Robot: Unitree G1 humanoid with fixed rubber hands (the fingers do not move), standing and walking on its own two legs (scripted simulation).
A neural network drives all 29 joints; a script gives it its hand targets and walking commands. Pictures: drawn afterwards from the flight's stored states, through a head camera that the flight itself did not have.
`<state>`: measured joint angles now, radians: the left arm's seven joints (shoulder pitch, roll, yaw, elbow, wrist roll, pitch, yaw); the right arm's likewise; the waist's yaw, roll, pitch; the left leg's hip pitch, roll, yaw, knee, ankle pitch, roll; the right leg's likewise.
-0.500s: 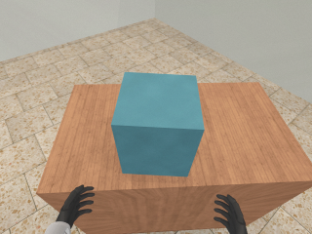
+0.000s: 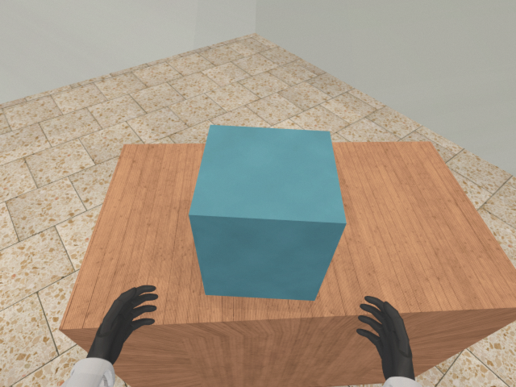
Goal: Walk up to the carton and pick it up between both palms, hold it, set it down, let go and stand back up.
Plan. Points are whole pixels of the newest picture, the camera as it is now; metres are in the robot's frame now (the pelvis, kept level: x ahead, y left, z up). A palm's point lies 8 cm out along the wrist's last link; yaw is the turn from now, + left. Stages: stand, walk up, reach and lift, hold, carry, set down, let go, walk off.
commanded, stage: reach and lift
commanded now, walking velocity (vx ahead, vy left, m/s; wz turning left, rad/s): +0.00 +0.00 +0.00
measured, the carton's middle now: (264, 216) +0.40 +0.02 +0.01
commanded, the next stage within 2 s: none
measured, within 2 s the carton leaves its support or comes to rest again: neither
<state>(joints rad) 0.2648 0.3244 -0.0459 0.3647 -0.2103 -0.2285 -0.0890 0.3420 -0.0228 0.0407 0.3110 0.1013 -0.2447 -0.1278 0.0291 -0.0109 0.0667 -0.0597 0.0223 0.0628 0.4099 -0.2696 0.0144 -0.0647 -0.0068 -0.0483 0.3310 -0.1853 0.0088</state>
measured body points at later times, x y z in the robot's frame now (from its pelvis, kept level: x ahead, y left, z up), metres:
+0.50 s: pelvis -0.01 +0.00 +0.00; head -0.02 +0.02 +0.45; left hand +0.27 +0.23 +0.03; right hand +0.25 -0.18 +0.02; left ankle -0.02 +0.10 -0.74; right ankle +0.00 -0.13 -0.74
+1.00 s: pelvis -0.01 -0.01 +0.00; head -0.01 +0.01 +0.45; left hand +0.34 +0.22 +0.10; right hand +0.31 -0.18 +0.08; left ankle -0.02 +0.10 -0.74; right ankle +0.00 -0.13 -0.74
